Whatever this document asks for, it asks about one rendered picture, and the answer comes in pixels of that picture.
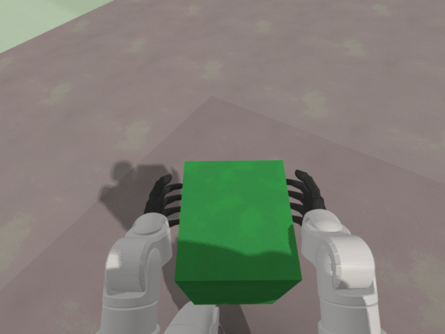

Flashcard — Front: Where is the robot right forearm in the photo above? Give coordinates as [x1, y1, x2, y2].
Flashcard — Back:
[301, 209, 387, 334]

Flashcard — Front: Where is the robot left hand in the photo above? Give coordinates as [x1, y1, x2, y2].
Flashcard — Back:
[144, 174, 183, 227]

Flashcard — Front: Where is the robot right hand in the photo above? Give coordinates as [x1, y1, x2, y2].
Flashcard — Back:
[286, 170, 326, 227]

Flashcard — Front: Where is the carton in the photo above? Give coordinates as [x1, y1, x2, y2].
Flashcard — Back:
[175, 160, 302, 305]

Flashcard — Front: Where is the robot left forearm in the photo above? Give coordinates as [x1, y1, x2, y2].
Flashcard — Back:
[96, 212, 172, 334]

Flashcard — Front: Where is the robot left thigh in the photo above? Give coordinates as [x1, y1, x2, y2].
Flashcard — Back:
[164, 301, 219, 334]

